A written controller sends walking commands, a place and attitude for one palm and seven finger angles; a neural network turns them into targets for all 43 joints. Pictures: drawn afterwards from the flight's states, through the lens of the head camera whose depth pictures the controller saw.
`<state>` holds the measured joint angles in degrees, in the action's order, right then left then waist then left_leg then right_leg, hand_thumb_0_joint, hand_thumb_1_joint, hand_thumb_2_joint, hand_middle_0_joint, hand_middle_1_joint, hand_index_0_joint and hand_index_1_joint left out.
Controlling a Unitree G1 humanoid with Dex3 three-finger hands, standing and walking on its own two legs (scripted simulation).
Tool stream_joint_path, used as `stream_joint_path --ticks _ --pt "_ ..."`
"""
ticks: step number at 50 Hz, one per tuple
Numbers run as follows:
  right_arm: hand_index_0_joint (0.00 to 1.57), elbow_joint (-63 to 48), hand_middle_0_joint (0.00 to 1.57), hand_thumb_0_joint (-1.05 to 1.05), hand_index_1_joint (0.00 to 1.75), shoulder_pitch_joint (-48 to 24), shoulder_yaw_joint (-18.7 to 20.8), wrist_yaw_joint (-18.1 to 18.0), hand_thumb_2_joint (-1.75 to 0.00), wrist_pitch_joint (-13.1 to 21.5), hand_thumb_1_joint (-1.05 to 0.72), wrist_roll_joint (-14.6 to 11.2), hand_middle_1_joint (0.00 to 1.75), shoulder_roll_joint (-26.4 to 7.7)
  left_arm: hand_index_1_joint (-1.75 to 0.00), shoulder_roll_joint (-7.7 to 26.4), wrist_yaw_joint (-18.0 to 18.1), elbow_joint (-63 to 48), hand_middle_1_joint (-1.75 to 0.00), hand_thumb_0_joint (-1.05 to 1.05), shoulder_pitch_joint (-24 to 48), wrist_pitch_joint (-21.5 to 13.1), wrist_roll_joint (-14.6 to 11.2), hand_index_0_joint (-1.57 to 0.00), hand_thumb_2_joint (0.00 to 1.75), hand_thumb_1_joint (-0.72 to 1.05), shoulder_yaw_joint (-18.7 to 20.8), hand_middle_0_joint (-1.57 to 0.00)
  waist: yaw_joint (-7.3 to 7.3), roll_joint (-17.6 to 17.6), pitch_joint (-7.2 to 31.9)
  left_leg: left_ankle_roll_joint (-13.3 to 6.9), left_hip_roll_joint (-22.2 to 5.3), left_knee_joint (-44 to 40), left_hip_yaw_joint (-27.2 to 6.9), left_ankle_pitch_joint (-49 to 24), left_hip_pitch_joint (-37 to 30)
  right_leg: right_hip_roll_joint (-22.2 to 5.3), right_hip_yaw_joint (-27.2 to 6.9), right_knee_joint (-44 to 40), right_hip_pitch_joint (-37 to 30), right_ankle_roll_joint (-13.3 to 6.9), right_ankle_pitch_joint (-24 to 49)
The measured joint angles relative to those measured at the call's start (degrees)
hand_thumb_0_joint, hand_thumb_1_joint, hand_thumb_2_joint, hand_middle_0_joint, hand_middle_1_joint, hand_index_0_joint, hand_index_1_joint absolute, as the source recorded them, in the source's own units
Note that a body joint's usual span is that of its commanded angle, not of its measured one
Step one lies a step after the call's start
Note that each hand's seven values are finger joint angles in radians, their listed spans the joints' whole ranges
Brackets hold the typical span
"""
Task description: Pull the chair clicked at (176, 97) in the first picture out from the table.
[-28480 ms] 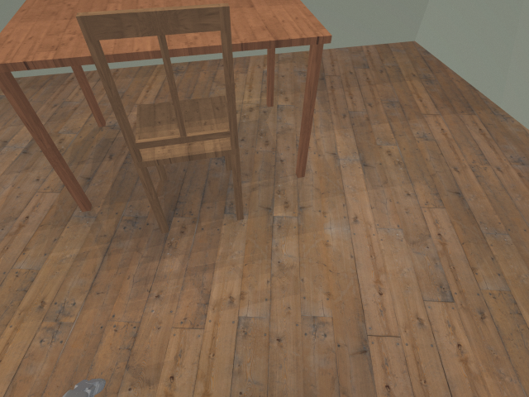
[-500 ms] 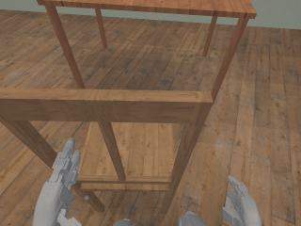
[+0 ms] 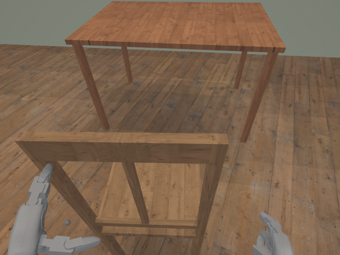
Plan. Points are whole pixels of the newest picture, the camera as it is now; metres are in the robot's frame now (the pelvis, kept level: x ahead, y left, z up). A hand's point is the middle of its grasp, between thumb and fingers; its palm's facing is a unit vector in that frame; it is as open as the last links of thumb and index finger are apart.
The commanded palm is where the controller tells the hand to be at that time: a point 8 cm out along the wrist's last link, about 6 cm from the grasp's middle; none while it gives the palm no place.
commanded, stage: draw the hand back to the body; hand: left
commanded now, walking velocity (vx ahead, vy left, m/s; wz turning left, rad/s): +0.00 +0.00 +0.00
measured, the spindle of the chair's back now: (138, 196) +0.28 +0.12 -0.04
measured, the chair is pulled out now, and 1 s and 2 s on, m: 0.65 0.65 0.65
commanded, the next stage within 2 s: step back with the hand held close in 0.82 s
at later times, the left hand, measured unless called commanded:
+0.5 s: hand (27, 166) +0.20 +0.25 +0.21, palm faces +0.53 -0.73 -0.43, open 8.5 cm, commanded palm +0.15 +0.29 +0.21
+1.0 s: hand (31, 165) +0.20 +0.25 +0.20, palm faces +0.47 -0.77 -0.43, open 7.4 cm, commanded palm +0.15 +0.29 +0.21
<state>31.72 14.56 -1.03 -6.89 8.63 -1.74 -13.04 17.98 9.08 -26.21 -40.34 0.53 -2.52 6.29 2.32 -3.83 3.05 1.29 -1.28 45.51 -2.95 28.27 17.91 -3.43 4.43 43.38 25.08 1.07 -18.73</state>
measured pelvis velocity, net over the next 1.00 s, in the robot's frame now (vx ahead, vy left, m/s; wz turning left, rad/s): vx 0.00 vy -0.01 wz -0.04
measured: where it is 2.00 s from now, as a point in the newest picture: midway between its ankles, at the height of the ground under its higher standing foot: outside the picture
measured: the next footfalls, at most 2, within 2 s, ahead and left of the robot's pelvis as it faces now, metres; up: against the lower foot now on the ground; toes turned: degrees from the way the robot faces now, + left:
none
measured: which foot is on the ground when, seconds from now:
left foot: down 0.00-1.00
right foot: down 0.00-1.00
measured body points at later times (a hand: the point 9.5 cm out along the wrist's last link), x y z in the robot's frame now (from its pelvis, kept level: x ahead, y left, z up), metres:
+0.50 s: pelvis +0.01 -0.02 +0.03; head +0.00 -0.05 +0.47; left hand +0.17 +0.29 +0.23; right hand +0.21 -0.23 -0.06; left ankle -0.04 +0.13 -0.71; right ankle +0.04 -0.14 -0.71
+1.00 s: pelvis +0.00 -0.01 +0.03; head +0.00 -0.04 +0.48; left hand +0.17 +0.29 +0.22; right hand +0.18 -0.24 -0.07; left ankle -0.04 +0.13 -0.71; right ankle +0.04 -0.14 -0.71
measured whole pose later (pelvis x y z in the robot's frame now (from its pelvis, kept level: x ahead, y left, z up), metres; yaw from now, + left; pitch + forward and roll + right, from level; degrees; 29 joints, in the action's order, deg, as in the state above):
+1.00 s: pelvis +0.00 -0.01 +0.03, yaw -2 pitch -4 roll +0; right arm 38.9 10.5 0.1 -4.7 8.5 -0.9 -13.4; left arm 20.0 8.9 -24.0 -26.4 -5.6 -2.9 20.9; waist 3.7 -4.7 -2.7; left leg 1.7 -2.2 27.4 -0.7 20.0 3.2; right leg -1.9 3.0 28.0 12.2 0.5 -11.6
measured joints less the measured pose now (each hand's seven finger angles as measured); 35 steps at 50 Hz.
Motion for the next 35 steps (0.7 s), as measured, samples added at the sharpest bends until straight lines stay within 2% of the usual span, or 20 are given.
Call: stream_joint_path --ticks 8,19,23,27,31,35 --pt "0.21 3.29 0.20 0.02 0.29 -1.21 -0.99 0.38 -0.89 2.51 -0.90 0.73 0.30 0.11 -0.18 1.86 0.83 1.58 -0.13 0.00 2.61 1.52 0.41 -0.19 0.50 0.09 2.05 -0.09 1.56 -0.48 -2.80 0.25 -0.10 -7.46 0.02 -2.88 -7.77 0.16 0.30 -5.90 -7.28 -0.21 1.79" --pt "0.21 6.28 0.21 0.02 0.30 -3.91 -0.72 1.71 -0.89 3.94 -0.90 1.53 0.30 -0.22 -0.26 1.43 1.57 1.72 -0.22 0.01 10.10 -1.34 0.05 -0.23 0.70 0.48 9.80 -0.15 2.77 -1.17 -4.65 0.75 -0.52 -14.50 0.03 -6.12 -13.27 0.63 0.59 -11.19 -12.11 -0.69 3.92" --pt "0.21 6.92 0.21 0.02 0.30 -4.61 -0.31 2.08 -0.89 3.55 -0.90 1.57 0.30 -0.48 -0.27 2.07 1.48 1.17 -0.25 0.01 13.47 -3.27 -0.14 -0.22 0.77 0.62 12.66 -0.17 2.62 -1.28 -4.87 0.93 -0.80 -16.15 0.27 -6.91 -14.42 0.96 0.45 -12.45 -12.98 -0.90 4.56" --pt "0.21 7.03 0.21 0.02 0.30 -5.38 0.39 2.57 -0.89 2.11 -0.90 1.34 0.30 -0.53 -0.28 2.31 1.04 2.51 -0.27 0.01 15.15 -5.15 -0.48 -0.21 0.83 0.75 14.94 -0.19 1.63 -1.44 -4.97 1.01 -1.01 -17.18 0.76 -7.48 -14.72 1.26 0.04 -13.25 -12.96 -0.99 5.16" --pt "0.21 6.71 0.21 0.02 0.29 -5.21 1.12 2.78 -0.89 0.80 -0.90 1.14 0.30 -0.73 -0.29 1.64 0.27 3.37 -0.29 0.01 13.91 -5.12 -0.64 -0.21 0.86 0.82 14.30 -0.20 0.88 -1.29 -5.31 1.00 -1.16 -17.79 1.34 -7.86 -14.60 1.51 -0.48 -13.79 -12.56 -1.04 5.73" --pt "0.21 7.15 0.20 0.02 0.29 -4.00 1.65 2.51 -0.89 0.68 -0.90 1.13 0.30 -1.15 -0.30 1.51 0.51 1.91 -0.28 0.01 12.62 -5.28 -0.29 -0.21 0.88 0.86 14.13 -0.17 0.94 -1.18 -5.42 0.97 -1.24 -18.18 1.61 -8.01 -14.80 1.64 -0.71 -14.34 -12.74 -1.00 6.05"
